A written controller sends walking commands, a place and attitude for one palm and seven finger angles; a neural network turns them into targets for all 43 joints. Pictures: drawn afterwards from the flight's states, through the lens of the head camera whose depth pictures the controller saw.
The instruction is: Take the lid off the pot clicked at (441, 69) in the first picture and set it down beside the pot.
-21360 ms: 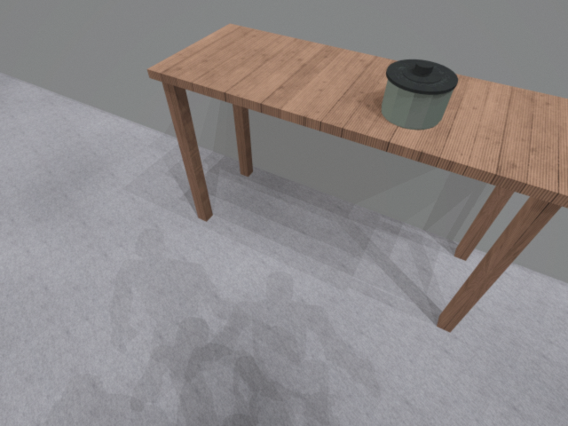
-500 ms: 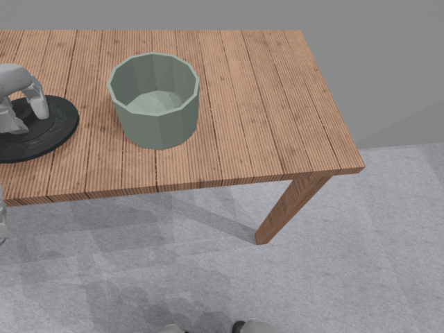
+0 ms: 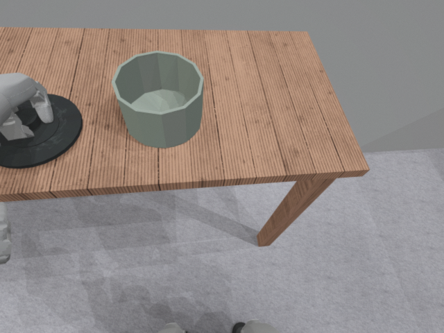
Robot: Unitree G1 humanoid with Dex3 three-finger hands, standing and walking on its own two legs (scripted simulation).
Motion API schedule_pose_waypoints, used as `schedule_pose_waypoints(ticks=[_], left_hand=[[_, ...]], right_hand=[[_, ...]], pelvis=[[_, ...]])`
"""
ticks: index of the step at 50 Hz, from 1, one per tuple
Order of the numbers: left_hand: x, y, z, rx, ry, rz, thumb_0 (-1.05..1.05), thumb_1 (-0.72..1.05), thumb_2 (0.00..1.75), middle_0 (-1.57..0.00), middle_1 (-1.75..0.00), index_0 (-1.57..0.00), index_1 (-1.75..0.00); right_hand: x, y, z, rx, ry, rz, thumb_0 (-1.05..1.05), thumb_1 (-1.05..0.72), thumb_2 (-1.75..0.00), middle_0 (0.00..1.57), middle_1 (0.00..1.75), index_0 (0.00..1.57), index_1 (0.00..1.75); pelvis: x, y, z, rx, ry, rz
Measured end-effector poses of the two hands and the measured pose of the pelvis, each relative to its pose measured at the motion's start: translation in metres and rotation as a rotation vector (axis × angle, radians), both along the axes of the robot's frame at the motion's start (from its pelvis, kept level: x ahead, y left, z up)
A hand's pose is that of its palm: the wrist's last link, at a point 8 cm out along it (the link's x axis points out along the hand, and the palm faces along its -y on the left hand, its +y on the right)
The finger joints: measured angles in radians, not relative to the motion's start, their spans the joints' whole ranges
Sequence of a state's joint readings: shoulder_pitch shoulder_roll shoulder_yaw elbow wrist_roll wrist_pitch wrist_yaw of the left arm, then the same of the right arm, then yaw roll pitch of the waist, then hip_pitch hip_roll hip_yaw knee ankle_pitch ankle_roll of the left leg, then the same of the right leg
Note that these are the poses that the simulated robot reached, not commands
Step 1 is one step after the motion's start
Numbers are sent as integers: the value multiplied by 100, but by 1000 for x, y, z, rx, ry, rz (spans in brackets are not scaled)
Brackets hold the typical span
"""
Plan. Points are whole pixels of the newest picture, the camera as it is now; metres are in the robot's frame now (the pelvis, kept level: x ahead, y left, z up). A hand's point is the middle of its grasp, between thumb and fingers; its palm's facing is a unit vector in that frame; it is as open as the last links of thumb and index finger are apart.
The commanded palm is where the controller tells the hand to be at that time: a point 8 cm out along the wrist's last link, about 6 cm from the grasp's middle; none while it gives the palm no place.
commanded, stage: open the fingers wide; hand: left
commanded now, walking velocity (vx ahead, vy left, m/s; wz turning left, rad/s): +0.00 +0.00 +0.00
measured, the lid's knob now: (26, 120) +0.50 +0.32 +0.04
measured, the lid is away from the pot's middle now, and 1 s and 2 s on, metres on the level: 0.25 0.24 0.24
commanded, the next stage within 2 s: raise the empty hand in 0.82 s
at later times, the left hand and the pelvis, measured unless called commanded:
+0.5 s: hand (21, 124) +0.47 +0.31 +0.07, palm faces -0.46 -0.11 -0.88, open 8.7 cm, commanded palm +0.51 +0.31 +0.13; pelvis +0.00 -0.01 +0.00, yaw +0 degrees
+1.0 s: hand (13, 118) +0.48 +0.32 +0.08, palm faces -0.43 -0.11 -0.89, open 11.0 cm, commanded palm +0.51 +0.31 +0.14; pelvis +0.00 +0.00 -0.01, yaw +0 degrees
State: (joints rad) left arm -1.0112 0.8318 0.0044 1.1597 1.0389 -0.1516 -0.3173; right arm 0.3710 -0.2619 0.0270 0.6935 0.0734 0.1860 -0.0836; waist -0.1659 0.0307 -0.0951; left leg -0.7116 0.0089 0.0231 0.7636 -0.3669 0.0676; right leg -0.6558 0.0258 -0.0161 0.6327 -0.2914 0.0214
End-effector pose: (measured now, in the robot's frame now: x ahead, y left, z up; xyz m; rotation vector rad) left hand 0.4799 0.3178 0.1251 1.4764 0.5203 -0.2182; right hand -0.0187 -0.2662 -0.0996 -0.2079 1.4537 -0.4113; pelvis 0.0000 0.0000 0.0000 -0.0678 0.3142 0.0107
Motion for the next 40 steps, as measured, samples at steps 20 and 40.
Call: schedule_pose_waypoints(ticks=[20, 40], left_hand=[[-3, -7, -2, -11, 6, -4, 0, 33, 58, -44, -96, -58, -102], [6, 3, 5, 4, 9, 14, 0, 6, 54, -33, -93, -34, -93]], right_hand=[[12, -17, -1, -41, -38, 23, 0, -90, -90, 20, 29, 20, 30], [-16, -4, -3, -22, 43, -28, 0, -90, -90, 20, 29, 20, 30]], pelvis=[[-4, -8, -4, 3, -7, 4], [-4, -1, -7, -3, 11, -4]])
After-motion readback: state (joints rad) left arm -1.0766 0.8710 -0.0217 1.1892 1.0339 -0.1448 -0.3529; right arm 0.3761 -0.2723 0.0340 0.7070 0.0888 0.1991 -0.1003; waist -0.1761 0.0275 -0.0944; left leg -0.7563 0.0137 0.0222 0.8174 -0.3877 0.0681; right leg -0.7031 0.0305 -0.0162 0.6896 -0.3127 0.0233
